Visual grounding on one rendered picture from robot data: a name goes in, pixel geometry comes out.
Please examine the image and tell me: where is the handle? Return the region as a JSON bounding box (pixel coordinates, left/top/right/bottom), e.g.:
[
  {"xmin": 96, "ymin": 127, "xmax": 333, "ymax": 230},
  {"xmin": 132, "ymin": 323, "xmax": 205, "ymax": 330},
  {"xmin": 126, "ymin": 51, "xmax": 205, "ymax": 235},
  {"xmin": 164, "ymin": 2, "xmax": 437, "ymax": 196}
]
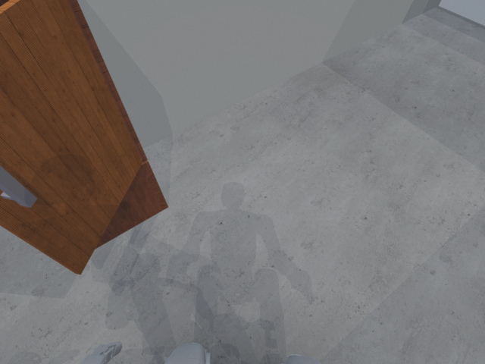
[{"xmin": 0, "ymin": 165, "xmax": 37, "ymax": 208}]

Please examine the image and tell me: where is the left robot thigh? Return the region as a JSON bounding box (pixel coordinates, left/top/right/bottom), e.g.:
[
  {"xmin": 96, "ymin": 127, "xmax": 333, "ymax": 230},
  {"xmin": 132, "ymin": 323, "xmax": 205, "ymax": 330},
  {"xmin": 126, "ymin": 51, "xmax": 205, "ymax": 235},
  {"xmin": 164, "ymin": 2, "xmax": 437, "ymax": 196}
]
[{"xmin": 165, "ymin": 344, "xmax": 211, "ymax": 364}]

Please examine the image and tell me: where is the cupboard door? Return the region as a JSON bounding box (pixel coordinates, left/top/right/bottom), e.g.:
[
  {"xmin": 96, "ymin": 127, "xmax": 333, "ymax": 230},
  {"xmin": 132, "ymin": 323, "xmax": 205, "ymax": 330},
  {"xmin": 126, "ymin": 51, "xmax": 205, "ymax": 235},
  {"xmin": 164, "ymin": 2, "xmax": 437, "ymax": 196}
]
[{"xmin": 0, "ymin": 0, "xmax": 142, "ymax": 275}]

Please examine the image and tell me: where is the robot left hand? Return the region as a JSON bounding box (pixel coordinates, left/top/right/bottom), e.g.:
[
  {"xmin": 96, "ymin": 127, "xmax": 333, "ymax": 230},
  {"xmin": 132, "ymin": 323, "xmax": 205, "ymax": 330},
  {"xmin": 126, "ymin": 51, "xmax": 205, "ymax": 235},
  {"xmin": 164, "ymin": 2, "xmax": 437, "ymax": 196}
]
[{"xmin": 80, "ymin": 342, "xmax": 122, "ymax": 364}]

